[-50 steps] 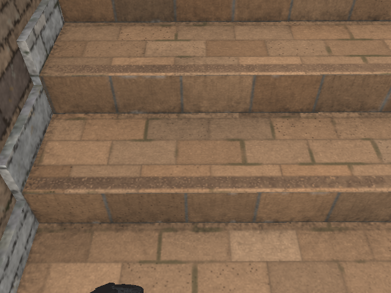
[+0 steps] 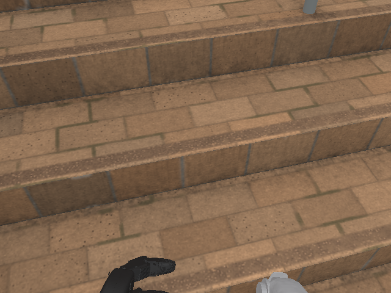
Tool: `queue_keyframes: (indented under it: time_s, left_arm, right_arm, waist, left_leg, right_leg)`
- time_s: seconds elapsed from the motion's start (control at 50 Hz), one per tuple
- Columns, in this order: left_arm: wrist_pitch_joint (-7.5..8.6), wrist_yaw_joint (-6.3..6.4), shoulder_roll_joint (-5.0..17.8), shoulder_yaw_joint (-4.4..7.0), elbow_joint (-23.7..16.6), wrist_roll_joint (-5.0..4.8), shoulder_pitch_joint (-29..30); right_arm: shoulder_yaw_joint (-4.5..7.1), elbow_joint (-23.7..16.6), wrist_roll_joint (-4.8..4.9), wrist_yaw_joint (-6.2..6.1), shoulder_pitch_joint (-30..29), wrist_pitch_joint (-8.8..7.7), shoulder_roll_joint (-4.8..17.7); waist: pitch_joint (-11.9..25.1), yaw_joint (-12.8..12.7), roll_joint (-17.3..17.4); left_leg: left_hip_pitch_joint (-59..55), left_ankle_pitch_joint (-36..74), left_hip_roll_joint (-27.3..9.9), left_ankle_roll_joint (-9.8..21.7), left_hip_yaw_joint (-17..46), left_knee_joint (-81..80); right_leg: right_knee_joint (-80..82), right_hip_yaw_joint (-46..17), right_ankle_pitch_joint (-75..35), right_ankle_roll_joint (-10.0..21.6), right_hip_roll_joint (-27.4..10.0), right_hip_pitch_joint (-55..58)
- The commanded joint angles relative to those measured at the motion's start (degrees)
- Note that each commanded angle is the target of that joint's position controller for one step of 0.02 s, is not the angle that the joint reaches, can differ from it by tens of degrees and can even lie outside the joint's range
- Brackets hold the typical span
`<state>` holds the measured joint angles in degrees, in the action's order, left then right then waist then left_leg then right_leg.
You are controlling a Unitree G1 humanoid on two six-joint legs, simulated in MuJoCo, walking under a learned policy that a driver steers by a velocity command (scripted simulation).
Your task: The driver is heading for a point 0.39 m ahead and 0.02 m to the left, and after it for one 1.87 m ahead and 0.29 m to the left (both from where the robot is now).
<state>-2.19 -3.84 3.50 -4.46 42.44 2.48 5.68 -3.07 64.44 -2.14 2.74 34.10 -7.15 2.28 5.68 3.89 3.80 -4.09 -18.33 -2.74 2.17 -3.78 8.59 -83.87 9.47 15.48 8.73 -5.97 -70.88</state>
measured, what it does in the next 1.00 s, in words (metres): climbs, turning left: right foot 0.15 m higher, then left foot 0.15 m higher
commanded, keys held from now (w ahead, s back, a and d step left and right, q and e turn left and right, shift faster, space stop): w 0.20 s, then w+q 0.04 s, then q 0.50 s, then no key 0.26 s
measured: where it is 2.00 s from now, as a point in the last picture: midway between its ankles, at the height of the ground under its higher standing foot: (176, 214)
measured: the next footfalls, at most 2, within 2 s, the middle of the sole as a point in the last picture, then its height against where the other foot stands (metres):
right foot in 0.04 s outside the picture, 0.15 m higher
left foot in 0.56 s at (153, 262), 0.15 m higher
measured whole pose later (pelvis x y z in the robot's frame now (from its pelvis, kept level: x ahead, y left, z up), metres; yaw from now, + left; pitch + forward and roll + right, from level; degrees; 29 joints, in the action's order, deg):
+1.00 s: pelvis +0.40 -0.01 +0.28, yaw +16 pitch +4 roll +1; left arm 5.3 -0.2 13.8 2.9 47.1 2.6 -5.1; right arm 0.9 46.2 1.3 1.4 6.4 -7.7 11.5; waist 3.5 1.5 -0.5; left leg 30.2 -9.4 6.5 3.1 2.5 36.2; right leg -59.7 -3.9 17.4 -6.1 -3.0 -39.2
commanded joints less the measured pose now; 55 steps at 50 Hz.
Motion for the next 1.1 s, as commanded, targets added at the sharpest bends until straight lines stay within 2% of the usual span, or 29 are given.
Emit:
queue_keyframes:
  time_s: [0.02,0.04,0.06,0.08,0.1,0.12,0.14,0.16,0.22,0.28,0.32,0.38,0.4,0.46,0.5,0.54,0.58,0.6,0.64,0.66,0.7,0.76,0.82,0.9,0.94,1.02,1.06,1.08,1.1]
  left_arm:
    - [1.17,-2.09,5.9,1.6,-9.1,1.47,10.5]
    - [1.94,-1.29,6.5,2.45,-7.2,0.09,4.0]
    - [2.42,-0.17,8.5,3.68,-4.6,1.18,-5.9]
    - [2.44,-0.3,10.5,3.91,-1.0,-2.1,-11.9]
    - [0.82,0.73,12.5,5.54,5.0,1.56,-28.1]
    - [1.49,1.05,16.7,7.78,9.1,2.86,-38.8]
    - [4.64,3.52,17.3,9.26,9.5,-3.63,-24.1]
    - [4.77,2.28,13.2,6.93,10.5,0.52,-27.0]
    - [3.69,-0.7,2.7,4.16,13.6,2.56,-17.2]
    - [5.35,-0.16,2.3,4.51,14.2,1.98,-16.2]
    - [6.68,0.75,4.2,4.75,14.7,4.27,-18.1]
    - [7.29,1.43,7.1,4.5,18.5,6.15,-23.4]
    - [7.26,1.29,8.5,4.31,18.4,6.3,-24.8]
    - [7.57,-0.33,11.9,4.55,17.7,2.97,-30.9]
    - [9.61,0.63,15.2,5.07,15.8,0.72,-31.9]
    - [10.15,1.59,19.4,7.1,14.1,-0.34,-30.1]
    - [9.66,1.0,19.5,8.56,12.5,0.64,-28.0]
    - [9.79,1.88,16.4,8.7,12.0,2.27,-34.0]
    - [7.51,1.46,14.3,9.31,6.0,-0.57,-19.6]
    - [5.95,0.19,15.1,9.82,6.3,-2.69,-19.0]
    - [6.56,1.6,10.2,8.52,6.1,-1.15,-18.8]
    - [6.87,3.5,9.6,7.05,6.0,1.27,-18.9]
    - [6.42,3.95,14.2,7.45,4.8,0.88,-15.2]
    - [7.14,4.55,15.2,8.19,2.4,-0.29,-9.6]
    - [7.81,3.96,14.7,8.57,3.5,0.6,-12.6]
    - [8.9,3.47,12.5,7.87,0.9,-1.11,-13.7]
    - [9.82,2.98,13.2,7.95,-0.7,-2.96,-12.6]
    - [10.89,3.35,16.9,8.36,-2.7,-3.64,-10.7]
    - [11.36,2.16,17.2,8.12,-2.7,-4.67,-7.2]
  right_arm:
    - [3.6,-0.8,-0.11,4.48,3.0,-1.18,16.9]
    - [4.35,0.3,-0.95,4.61,3.9,-1.22,17.8]
    - [5.31,-0.4,-1.33,3.39,2.1,-0.87,18.4]
    - [3.19,-0.7,-4.31,4.21,12.5,-0.82,10.4]
    - [3.99,-1.3,-3.7,5.06,6.3,0.72,9.6]
    - [5.65,-2.3,-0.21,5.43,-0.2,1.99,9.2]
    - [7.22,-11.5,2.64,-0.27,-8.3,-0.67,12.4]
    - [5.71,-3.9,1.26,1.54,-6.1,0.76,6.2]
    - [4.11,-8.5,2.65,2.13,-12.2,2.25,4.9]
    - [3.29,-8.1,1.84,2.88,-11.8,3.3,4.6]
    - [2.5,-9.7,3.16,3.83,-14.7,2.53,4.4]
    - [1.63,-16.6,3.63,2.71,-27.1,3.01,6.2]
    - [1.86,-20.9,3.4,1.51,-33.8,3.55,9.0]
    - [1.38,-22.3,1.38,1.49,-41.5,7.59,7.3]
    - [1.55,-20.2,0.5,1.93,-36.1,7.8,5.9]
    - [1.8,-21.8,1.46,0.91,-33.8,6.9,6.5]
    - [2.79,-21.8,3.04,-0.63,-30.6,5.34,9.4]
    - [3.06,-21.2,3.89,-1.2,-27.7,4.39,11.4]
    - [5.82,-20.4,-1.16,-2.64,-15.5,3.92,18.7]
    - [7.19,-19.5,-2.08,-2.74,-13.8,3.27,21.2]
    - [6.24,-17.0,0.34,-2.88,-22.2,1.23,16.0]
    - [3.8,-17.2,2.72,-2.17,-31.5,0.19,8.1]
    - [4.71,-19.0,0.87,-2.64,-32.3,-0.48,12.2]
    - [6.1,-20.8,2.58,-2.43,-29.6,-0.61,17.4]
    - [5.95,-23.7,3.78,-2.0,-34.9,-2.07,18.1]
    - [4.81,-24.0,3.8,-0.26,-36.7,-1.15,14.4]
    - [4.12,-21.9,4.64,0.93,-31.6,0.45,12.5]
    - [4.27,-21.4,3.95,0.63,-27.5,0.78,11.9]
    - [3.74,-22.3,1.77,0.78,-28.6,1.29,11.1]
  waist:
    - [-1.4,-6.9,10.3]
    - [2.2,-7.3,11.3]
    - [6.3,-10.2,8.9]
    - [21.7,-7.9,-5.0]
    - [19.2,-15.3,-11.4]
    - [13.6,-17.9,-12.4]
    - [8.6,-7.8,-6.7]
    - [2.4,-12.2,-9.2]
    - [1.7,-2.0,-2.5]
    - [-0.3,2.3,-4.6]
    - [-0.7,1.5,-8.3]
    - [-3.6,-0.6,-4.2]
    - [-0.8,-0.8,-0.6]
    - [-2.7,-4.1,-8.8]
    - [-2.3,-2.1,-9.4]
    - [0.1,-0.6,-12.7]
    - [2.3,0.4,-11.8]
    - [12.0,-2.6,-5.3]
    - [14.0,4.4,9.3]
    - [14.5,5.4,6.8]
    - [2.0,-0.6,0.1]
    - [4.6,-6.6,-2.3]
    - [7.8,-6.0,-5.8]
    - [5.1,-3.6,-0.1]
    - [2.2,-6.0,0.2]
    - [1.0,-6.2,-1.5]
    - [-0.8,-6.0,-3.9]
    - [0.1,-2.2,-9.3]
    - [0.4,-1.1,-16.8]
  left_leg:
    - [-3.6,99.8,-13.0,13.1,2.2,4.5]
    - [-5.8,106.1,-13.5,11.3,1.5,9.4]
    - [-0.7,100.1,-11.7,7.5,1.9,20.7]
    - [23.4,76.7,-6.0,5.2,8.3,31.7]
    - [37.7,23.4,2.9,2.2,11.3,44.7]
    - [44.8,14.0,8.7,1.3,19.8,76.2]
    - [43.2,7.6,3.8,0.6,12.5,88.7]
    - [51.9,16.1,7.3,2.5,24.1,98.0]
    - [65.9,21.2,6.0,10.8,22.3,108.1]
    - [70.3,13.8,2.2,9.4,15.4,104.4]
    - [71.7,9.5,3.0,8.8,9.0,116.0]
    - [79.8,8.4,1.4,10.7,9.0,111.0]
    - [78.3,15.9,-1.3,8.8,8.5,95.5]
    - [68.4,8.9,-2.1,4.5,-2.0,80.9]
    - [61.1,4.8,0.0,2.7,-4.0,72.5]
    - [56.0,3.8,4.2,1.8,-4.6,61.4]
    - [47.0,12.8,7.5,6.2,-1.9,52.0]
    - [28.2,22.6,4.0,13.8,11.9,51.8]
    - [15.9,1.2,-7.4,21.4,46.1,20.2]
    - [18.7,-8.2,-9.5,19.3,51.0,15.8]
    - [35.0,-21.0,-4.1,15.5,41.0,17.9]
    - [39.1,-9.4,-0.4,12.5,30.5,18.0]
    - [35.6,1.3,-0.5,10.6,23.9,17.8]
    - [33.4,-1.4,-2.8,10.4,23.1,11.8]
    - [40.2,-1.2,-1.5,7.9,19.6,10.4]
    - [31.8,0.3,-4.5,9.0,22.0,18.3]
    - [32.3,0.2,-3.3,7.7,22.4,22.6]
    - [35.9,-3.4,1.0,3.3,17.5,27.9]
    - [40.2,-4.6,5.7,-2.3,7.5,31.3]
  right_leg:
    - [16.9,8.2,6.0,-0.7,8.1,20.2]
    - [22.0,5.5,3.1,0.0,9.2,29.9]
    - [26.0,0.8,-6.4,1.3,9.1,43.5]
    - [27.0,-21.3,-9.5,10.1,1.9,73.4]
    - [45.7,-41.3,-11.2,13.1,-5.5,82.7]
    - [57.6,-56.6,-6.6,15.0,-10.7,75.5]
    - [56.9,-48.6,-2.5,10.1,-13.1,66.8]
    - [59.0,-51.5,-2.7,11.3,-9.8,57.2]
    - [58.5,-31.0,-16.3,2.7,-9.5,52.2]
    - [61.9,-11.9,-20.9,1.2,-5.1,50.2]
    - [64.7,-5.4,-24.8,2.2,-2.8,46.2]
    - [67.5,-3.3,-28.1,2.2,-4.5,51.4]
    - [68.0,-2.2,-29.1,0.9,-5.0,54.4]
    - [75.8,-0.2,-38.2,1.4,-8.8,55.7]
    - [70.9,3.4,-61.7,-0.4,-9.7,62.0]
    - [65.0,4.0,-75.0,0.8,-11.1,72.3]
    - [55.3,3.7,-88.4,0.7,-10.8,75.1]
    - [46.6,1.3,-79.0,-3.0,-7.7,61.7]
    - [16.7,-7.3,1.4,-7.2,7.4,37.0]
    - [-1.7,-19.9,-0.2,-6.5,8.1,31.9]
    - [-10.6,-22.4,-5.1,-5.1,6.7,24.2]
    - [-8.0,-20.9,-2.0,-4.1,5.3,24.3]
    - [0.1,-18.0,-2.7,-10.7,3.6,22.5]
    - [13.1,-12.7,5.4,-15.4,3.5,27.3]
    - [20.2,-10.8,1.0,-15.3,3.1,40.9]
    - [37.2,-12.6,1.9,-15.4,2.1,45.8]
    - [52.4,-10.8,-4.0,-10.6,2.9,52.6]
    - [55.2,-19.9,-12.5,-1.5,-2.9,56.1]
    - [62.8,-33.5,0.8,6.1,-7.7,54.8]
Keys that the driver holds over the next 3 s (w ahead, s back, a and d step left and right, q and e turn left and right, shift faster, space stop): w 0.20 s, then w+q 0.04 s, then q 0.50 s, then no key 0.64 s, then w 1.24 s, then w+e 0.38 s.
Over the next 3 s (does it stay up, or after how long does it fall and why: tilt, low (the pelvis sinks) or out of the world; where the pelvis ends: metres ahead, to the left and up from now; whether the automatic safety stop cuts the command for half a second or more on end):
stays up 1.19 0.27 0.60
